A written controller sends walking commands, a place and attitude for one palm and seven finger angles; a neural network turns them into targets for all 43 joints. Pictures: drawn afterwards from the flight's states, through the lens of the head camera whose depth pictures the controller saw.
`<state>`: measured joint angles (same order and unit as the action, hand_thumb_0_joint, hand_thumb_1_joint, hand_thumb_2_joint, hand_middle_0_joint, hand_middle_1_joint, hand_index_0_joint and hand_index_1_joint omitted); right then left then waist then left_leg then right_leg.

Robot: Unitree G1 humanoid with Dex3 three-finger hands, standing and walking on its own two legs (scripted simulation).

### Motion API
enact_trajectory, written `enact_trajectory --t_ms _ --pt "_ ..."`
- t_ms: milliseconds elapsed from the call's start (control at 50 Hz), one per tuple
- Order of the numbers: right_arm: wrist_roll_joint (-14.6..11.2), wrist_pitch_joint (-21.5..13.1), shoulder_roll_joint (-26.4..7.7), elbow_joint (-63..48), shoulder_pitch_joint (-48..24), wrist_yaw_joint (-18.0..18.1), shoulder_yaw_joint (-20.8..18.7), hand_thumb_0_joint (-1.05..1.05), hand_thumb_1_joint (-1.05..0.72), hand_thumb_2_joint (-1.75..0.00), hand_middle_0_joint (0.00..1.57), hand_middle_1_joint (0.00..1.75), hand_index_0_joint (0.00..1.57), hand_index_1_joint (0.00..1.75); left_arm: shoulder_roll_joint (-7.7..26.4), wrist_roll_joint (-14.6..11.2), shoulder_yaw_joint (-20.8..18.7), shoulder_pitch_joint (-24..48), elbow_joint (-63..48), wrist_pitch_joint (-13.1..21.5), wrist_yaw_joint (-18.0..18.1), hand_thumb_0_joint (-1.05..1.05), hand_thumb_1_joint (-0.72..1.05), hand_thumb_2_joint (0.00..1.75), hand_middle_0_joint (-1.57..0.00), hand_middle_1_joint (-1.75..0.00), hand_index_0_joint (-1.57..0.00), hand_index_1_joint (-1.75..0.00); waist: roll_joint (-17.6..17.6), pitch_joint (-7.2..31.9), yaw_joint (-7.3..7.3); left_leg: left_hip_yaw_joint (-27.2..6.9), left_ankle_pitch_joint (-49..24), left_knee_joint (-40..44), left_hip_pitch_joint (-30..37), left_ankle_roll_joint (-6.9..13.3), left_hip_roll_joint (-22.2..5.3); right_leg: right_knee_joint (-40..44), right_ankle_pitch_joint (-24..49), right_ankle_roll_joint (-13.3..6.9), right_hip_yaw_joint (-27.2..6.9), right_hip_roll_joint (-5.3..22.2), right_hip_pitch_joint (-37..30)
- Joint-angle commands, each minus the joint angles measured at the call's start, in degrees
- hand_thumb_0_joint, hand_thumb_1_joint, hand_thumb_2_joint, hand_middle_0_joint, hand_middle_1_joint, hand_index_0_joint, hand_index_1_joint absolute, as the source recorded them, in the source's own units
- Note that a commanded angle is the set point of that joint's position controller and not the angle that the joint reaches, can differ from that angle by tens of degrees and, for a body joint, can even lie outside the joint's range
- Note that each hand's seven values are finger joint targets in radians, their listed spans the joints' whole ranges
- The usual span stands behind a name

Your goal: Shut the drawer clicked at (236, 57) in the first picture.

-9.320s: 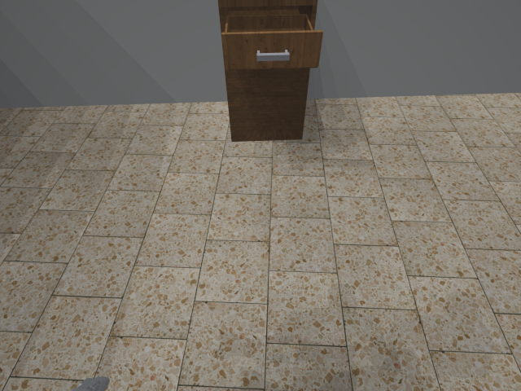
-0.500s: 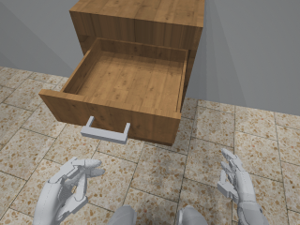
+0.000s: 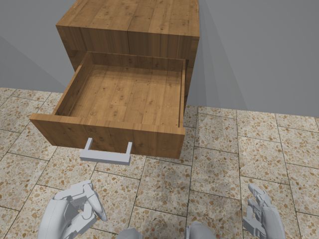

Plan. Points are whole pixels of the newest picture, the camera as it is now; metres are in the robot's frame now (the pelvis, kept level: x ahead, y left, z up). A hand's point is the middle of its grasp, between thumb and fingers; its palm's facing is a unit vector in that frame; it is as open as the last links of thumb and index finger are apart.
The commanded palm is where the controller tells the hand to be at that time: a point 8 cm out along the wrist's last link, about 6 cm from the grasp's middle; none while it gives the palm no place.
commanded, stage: raise the hand and make a fist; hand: left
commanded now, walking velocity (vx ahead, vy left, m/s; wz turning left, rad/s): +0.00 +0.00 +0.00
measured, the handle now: (107, 150) +0.34 +0.16 +0.00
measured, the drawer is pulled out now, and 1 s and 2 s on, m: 0.30 0.30 0.30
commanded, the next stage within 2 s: bring the fist close to the handle in 0.82 s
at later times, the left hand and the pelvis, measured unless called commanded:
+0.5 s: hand (90, 216) +0.16 +0.13 +0.10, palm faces -0.03 -1.00 -0.05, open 3.2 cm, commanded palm +0.12 +0.19 +0.10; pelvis +0.01 +0.00 +0.01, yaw +0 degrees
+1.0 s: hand (88, 219) +0.16 +0.14 +0.09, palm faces -0.03 -1.00 -0.05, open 3.3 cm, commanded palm +0.13 +0.19 +0.09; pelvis +0.01 +0.00 +0.01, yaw +0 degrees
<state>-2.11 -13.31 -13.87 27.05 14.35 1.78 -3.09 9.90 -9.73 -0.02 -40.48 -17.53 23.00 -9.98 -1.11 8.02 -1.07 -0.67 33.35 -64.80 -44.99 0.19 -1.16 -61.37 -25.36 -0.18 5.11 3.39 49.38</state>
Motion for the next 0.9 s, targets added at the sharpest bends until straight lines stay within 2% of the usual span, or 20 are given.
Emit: enact_trajectory --t_ms 0,60,100,160,200,260,300,360,380,440,460,500,580,620,640,660,700,740,820,880 --pt "-0.1 -1.6 -4.1 -11.9 -4.6 -0.6 -1.1 0.00 -0.90 -0.90 0.20 0.30 0.20 0.30 2.5 0.1 -0.8 -6.7 -15.0 2.9 1.8 0.00 0.90 0.90 -1.30 -1.49 -1.30 -1.49 -0.2 7.9 1.55 -0.7 -19.0 12.4 2.4 0.9 1.3 7.9 8.5 -1.3 0.1 -2.5 -14.1" --pt "-0.1 -0.4 -4.0 -12.7 -4.8 -0.8 -0.9 0.00 -0.90 -0.90 0.20 0.30 0.20 0.30 3.1 1.0 -0.7 -8.1 -16.1 2.1 2.3 0.00 0.90 0.90 -1.36 -1.56 -1.36 -1.56 0.0 7.2 1.51 -0.7 -20.3 12.4 3.0 1.0 1.1 8.0 9.8 -1.3 0.1 -2.6 -14.5" --pt "0.0 0.1 -3.8 -13.4 -4.5 -1.0 -0.7 0.00 -0.90 -0.90 0.20 0.30 0.20 0.30 2.2 1.0 0.7 -8.6 -17.5 1.8 1.9 0.00 0.90 0.90 -1.40 -1.60 -1.40 -1.60 -0.5 7.3 1.28 -0.8 -20.9 12.3 3.7 1.0 1.0 8.0 10.5 -1.1 0.3 -2.6 -14.1" --pt "0.1 0.5 -3.9 -14.3 -4.9 -1.1 -0.3 0.00 -0.90 -0.90 0.20 0.30 0.20 0.30 2.3 1.3 1.7 -8.6 -19.0 1.3 1.6 0.00 0.90 0.90 -1.40 -1.60 -1.40 -1.60 -0.1 6.2 0.97 -1.1 -20.2 12.3 3.6 1.1 0.9 8.1 9.9 -1.1 0.2 -2.7 -13.8" --pt "0.0 0.7 -3.8 -14.6 -4.4 -1.0 -0.2 0.00 -0.90 -0.90 0.20 0.30 0.20 0.30 2.7 1.1 1.1 -9.4 -19.6 0.9 1.2 0.00 0.90 0.90 -1.40 -1.60 -1.40 -1.60 0.8 6.7 0.96 -1.0 -19.3 12.2 3.5 1.1 1.0 8.4 9.7 -1.0 0.1 -2.7 -14.2" --pt "-0.1 0.9 -3.6 -14.9 -4.8 -0.9 0.1 0.00 -0.90 -0.90 0.20 0.30 0.20 0.30 3.1 1.1 0.8 -9.3 -20.2 0.3 1.2 0.00 0.90 0.90 -1.40 -1.60 -1.40 -1.60 -0.2 6.3 1.14 -1.2 -18.8 12.3 3.3 1.1 1.1 8.6 9.1 -1.1 -0.2 -2.6 -14.5" --pt "-0.2 1.0 -3.6 -14.8 -4.1 -0.7 0.2 0.00 -0.90 -0.90 0.20 0.30 0.20 0.30 3.2 0.7 0.6 -8.0 -20.4 0.1 1.0 0.00 0.90 0.90 -1.40 -1.60 -1.40 -1.60 0.5 6.1 0.72 -1.2 -17.9 12.3 3.2 1.1 1.1 9.1 8.6 -1.0 -0.2 -2.6 -14.5" --pt "-0.4 0.8 -3.5 -14.7 -4.2 -0.4 0.1 0.00 -0.90 -0.90 0.20 0.30 0.20 0.30 4.0 0.3 -0.5 -8.5 -20.9 -0.2 0.9 0.00 0.90 0.90 -1.40 -1.60 -1.40 -1.60 1.3 7.5 1.12 -1.2 -18.8 12.4 3.7 1.2 1.1 9.6 9.6 -1.0 -0.7 -2.6 -16.2" --pt "-0.6 0.6 -3.3 -14.7 -3.8 -0.4 0.1 0.00 -0.90 -0.90 0.20 0.30 0.20 0.30 3.5 0.0 -0.6 -9.9 -21.6 -0.3 0.7 0.00 0.90 0.90 -1.40 -1.60 -1.40 -1.60 0.1 8.7 1.52 -1.0 -20.2 12.6 4.5 1.1 1.2 9.5 10.8 -1.1 -0.6 -2.5 -17.0" --pt "-0.7 0.3 -3.1 -14.3 -4.2 -0.3 0.1 0.00 -0.90 -0.90 0.20 0.30 0.20 0.30 2.8 -0.6 -0.3 -10.5 -20.5 -0.6 0.3 0.00 0.90 0.90 -1.40 -1.60 -1.40 -1.60 1.6 7.2 1.27 -0.9 -19.7 12.9 3.8 1.1 1.3 10.3 11.0 -0.9 -0.6 -2.4 -17.5" --pt "-0.8 0.2 -3.1 -13.9 -4.8 -0.2 -0.2 0.00 -0.90 -0.90 0.20 0.30 0.20 0.30 3.6 -0.6 -1.7 -11.1 -19.1 -0.7 0.4 0.00 0.90 0.90 -1.40 -1.60 -1.40 -1.60 2.8 6.7 1.46 -0.9 -19.8 12.8 3.1 1.1 1.2 10.6 11.2 -1.0 -1.0 -2.3 -18.1" --pt "-0.8 -0.1 -3.3 -13.6 -4.8 -0.2 -0.1 0.00 -0.90 -0.90 0.20 0.30 0.20 0.30 3.4 -0.8 -1.2 -10.4 -18.9 -0.3 0.0 0.00 0.90 0.90 -1.40 -1.60 -1.40 -1.60 2.0 5.8 1.20 -0.8 -18.6 12.9 2.9 1.0 1.5 11.0 10.1 -0.9 -1.2 -2.2 -17.7" --pt "-0.8 -0.5 -3.1 -13.2 -5.0 -0.2 -0.4 0.00 -0.90 -0.90 0.20 0.30 0.20 0.30 4.2 -1.1 -3.0 -12.8 -18.8 0.8 0.2 0.00 0.90 0.90 -1.40 -1.60 -1.40 -1.60 1.2 6.5 2.13 -0.4 -18.8 13.1 2.8 1.0 1.6 10.9 9.7 -1.2 -1.5 -2.1 -18.7" --pt "-0.8 -0.8 -3.3 -13.0 -4.7 -0.2 -0.5 0.00 -0.90 -0.90 0.20 0.30 0.20 0.30 4.0 -1.6 -2.8 -11.7 -19.1 1.6 0.2 0.00 0.90 0.90 -1.40 -1.60 -1.40 -1.60 1.9 6.2 1.57 -0.4 -18.4 12.8 2.8 1.0 1.6 11.1 9.4 -1.1 -1.6 -2.1 -18.0" --pt "-0.7 -1.0 -3.2 -13.0 -4.8 -0.2 -0.5 0.00 -0.90 -0.90 0.20 0.30 0.20 0.30 3.6 -1.7 -2.4 -11.9 -19.5 2.1 0.1 0.00 0.90 0.90 -1.40 -1.60 -1.40 -1.60 0.9 6.6 1.76 -0.4 -17.9 12.8 2.7 1.0 1.7 11.2 8.7 -1.1 -1.9 -2.0 -18.1" --pt "-0.7 -0.9 -3.3 -12.8 -5.1 -0.1 -0.7 0.00 -0.90 -0.90 0.20 0.30 0.20 0.30 4.6 -1.6 -3.5 -12.3 -18.7 2.3 0.4 0.00 0.90 0.90 -1.40 -1.60 -1.40 -1.60 2.1 6.0 1.71 -0.5 -17.9 12.7 2.4 1.1 1.6 11.4 8.6 -1.2 -1.9 -2.1 -18.0" --pt "-0.7 -1.1 -3.4 -12.8 -4.8 -0.3 -0.5 0.00 -0.90 -0.90 0.20 0.30 0.20 0.30 3.3 -1.6 -1.8 -11.5 -19.1 2.8 0.1 0.00 0.90 0.90 -1.40 -1.60 -1.40 -1.60 0.3 5.7 1.35 -0.3 -17.2 12.7 2.6 1.1 1.7 11.3 7.8 -1.1 -1.8 -2.1 -17.1" --pt "-0.7 -1.3 -3.7 -12.7 -4.6 -0.2 -0.5 0.00 -0.90 -0.90 0.20 0.30 0.20 0.30 3.8 -1.6 -2.0 -10.5 -18.6 3.0 0.0 0.00 0.90 0.90 -1.40 -1.60 -1.40 -1.60 1.4 4.8 0.91 -0.5 -15.6 12.6 2.2 1.1 1.6 11.7 5.7 -1.0 -1.9 -2.1 -16.1" --pt "-0.7 -0.8 -3.7 -12.7 -4.6 0.1 -0.5 0.00 -0.90 -0.90 0.20 0.30 0.20 0.30 4.4 -1.6 -3.2 -9.6 -17.3 2.4 -0.2 0.00 0.90 0.90 -1.40 -1.60 -1.40 -1.60 2.2 5.4 1.15 -0.3 -14.6 12.6 1.8 1.1 1.7 12.2 4.4 -1.0 -2.5 -2.0 -16.5" --pt "-0.9 -0.7 -3.6 -12.7 -4.6 0.2 -0.3 0.00 -0.90 -0.90 0.20 0.30 0.20 0.30 4.5 -1.7 -3.6 -9.7 -17.6 1.6 -0.4 0.00 0.90 0.90 -1.40 -1.60 -1.40 -1.60 0.1 6.4 1.42 -0.2 -15.7 12.9 2.9 1.1 1.6 11.8 6.0 -1.1 -2.1 -2.2 -17.1"
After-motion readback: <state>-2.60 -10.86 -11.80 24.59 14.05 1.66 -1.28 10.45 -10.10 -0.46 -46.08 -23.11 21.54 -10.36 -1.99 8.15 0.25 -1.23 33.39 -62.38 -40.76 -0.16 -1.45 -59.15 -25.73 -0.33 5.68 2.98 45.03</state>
